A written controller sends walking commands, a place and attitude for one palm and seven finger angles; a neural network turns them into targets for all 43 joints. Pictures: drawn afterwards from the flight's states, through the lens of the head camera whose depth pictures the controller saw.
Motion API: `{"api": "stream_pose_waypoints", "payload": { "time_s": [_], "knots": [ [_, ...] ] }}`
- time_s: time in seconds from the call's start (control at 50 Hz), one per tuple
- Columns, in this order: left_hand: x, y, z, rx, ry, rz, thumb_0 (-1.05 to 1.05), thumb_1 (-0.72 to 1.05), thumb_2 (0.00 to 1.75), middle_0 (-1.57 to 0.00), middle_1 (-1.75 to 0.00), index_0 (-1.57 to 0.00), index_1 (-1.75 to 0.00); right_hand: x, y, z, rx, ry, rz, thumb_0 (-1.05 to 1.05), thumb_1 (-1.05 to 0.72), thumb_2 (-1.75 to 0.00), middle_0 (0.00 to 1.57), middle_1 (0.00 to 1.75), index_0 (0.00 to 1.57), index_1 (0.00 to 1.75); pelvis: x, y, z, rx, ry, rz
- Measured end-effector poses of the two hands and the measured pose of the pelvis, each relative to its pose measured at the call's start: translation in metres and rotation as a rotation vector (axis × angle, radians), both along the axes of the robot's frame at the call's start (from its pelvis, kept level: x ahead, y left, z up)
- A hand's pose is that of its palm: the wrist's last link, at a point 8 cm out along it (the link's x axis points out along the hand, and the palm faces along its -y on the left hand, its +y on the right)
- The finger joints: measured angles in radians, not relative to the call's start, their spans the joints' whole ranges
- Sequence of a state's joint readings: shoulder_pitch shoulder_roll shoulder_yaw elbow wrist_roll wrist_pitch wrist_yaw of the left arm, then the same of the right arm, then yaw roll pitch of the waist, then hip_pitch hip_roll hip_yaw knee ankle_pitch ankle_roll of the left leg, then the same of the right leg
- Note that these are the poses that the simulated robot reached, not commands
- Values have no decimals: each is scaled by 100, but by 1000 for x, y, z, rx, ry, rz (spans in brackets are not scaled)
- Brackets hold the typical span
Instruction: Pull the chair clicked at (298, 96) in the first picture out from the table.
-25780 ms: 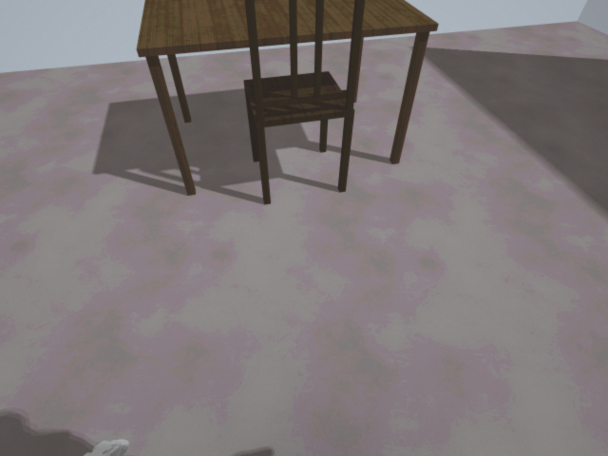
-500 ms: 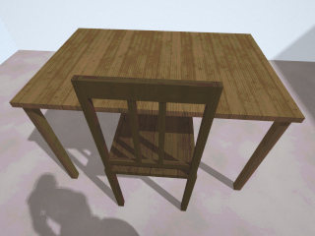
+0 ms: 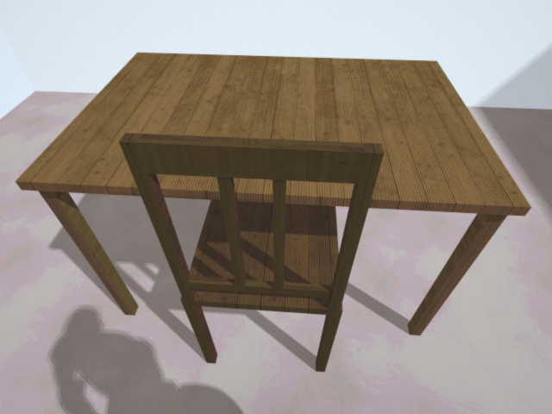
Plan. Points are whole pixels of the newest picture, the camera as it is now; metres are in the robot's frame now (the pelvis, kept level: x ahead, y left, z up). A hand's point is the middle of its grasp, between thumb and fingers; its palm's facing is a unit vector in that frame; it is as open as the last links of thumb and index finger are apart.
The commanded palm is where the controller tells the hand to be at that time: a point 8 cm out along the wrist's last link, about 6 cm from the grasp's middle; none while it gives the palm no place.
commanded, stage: look again from close up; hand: left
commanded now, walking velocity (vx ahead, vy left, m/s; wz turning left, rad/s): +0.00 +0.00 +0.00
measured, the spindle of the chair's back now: (234, 237) +0.47 +0.12 -0.06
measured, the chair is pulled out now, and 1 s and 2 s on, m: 0.00 0.00 0.00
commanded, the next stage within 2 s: raise the hand toward the chair's back in 1.58 s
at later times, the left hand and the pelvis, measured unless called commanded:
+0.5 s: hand out of the picture -0.06 +0.12 -0.17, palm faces +0.07 -0.98 -0.16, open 7.4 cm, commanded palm none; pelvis +0.00 -0.02 +0.00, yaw +0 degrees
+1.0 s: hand out of the picture -0.06 +0.11 -0.17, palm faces +0.10 -0.98 -0.16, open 7.4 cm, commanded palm none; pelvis +0.00 -0.03 +0.00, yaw +1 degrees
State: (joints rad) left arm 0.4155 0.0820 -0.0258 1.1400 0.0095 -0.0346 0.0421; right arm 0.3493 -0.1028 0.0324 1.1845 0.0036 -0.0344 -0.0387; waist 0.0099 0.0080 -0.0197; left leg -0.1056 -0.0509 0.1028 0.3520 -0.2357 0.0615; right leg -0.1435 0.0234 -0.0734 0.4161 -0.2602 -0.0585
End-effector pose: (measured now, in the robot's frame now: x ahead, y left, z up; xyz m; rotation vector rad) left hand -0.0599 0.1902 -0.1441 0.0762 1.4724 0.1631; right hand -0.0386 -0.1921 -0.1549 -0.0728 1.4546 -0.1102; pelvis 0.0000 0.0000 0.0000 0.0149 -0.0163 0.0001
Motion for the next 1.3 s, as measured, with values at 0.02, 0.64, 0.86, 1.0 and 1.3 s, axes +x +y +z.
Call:
{"api": "stream_pose_waypoints", "payload": {
  "time_s": [0.02,0.64,0.86,1.0,1.3],
  "knots": [
    [0,0,0,0,0,0,0,91,90,-20,-30,-19,-30,0,0,0,0,0,0,1,-91,-90,20,30,20,30,0,0,0,0,0,0],
    [-9,-21,2,8,6,15,0,91,90,-20,-30,-19,-30,-7,-17,-2,15,19,3,0,-91,-90,20,30,20,30,-3,-21,0,6,1,8],
    [-10,-29,2,11,6,25,0,91,90,-20,-30,-19,-30,-4,-25,-3,12,17,8,0,-91,-90,20,30,19,30,-2,-28,0,5,1,13],
    [-11,-31,2,13,3,34,0,91,90,-20,-30,-19,-30,-2,-28,-2,10,16,15,0,-91,-90,20,30,19,30,-2,-31,-1,4,1,17],
    [-11,-31,3,16,5,33,0,91,90,-20,-30,-19,-30,-4,-28,-3,16,17,13,0,-91,-90,20,30,19,30,-2,-32,-1,6,1,16]
  ]
}}
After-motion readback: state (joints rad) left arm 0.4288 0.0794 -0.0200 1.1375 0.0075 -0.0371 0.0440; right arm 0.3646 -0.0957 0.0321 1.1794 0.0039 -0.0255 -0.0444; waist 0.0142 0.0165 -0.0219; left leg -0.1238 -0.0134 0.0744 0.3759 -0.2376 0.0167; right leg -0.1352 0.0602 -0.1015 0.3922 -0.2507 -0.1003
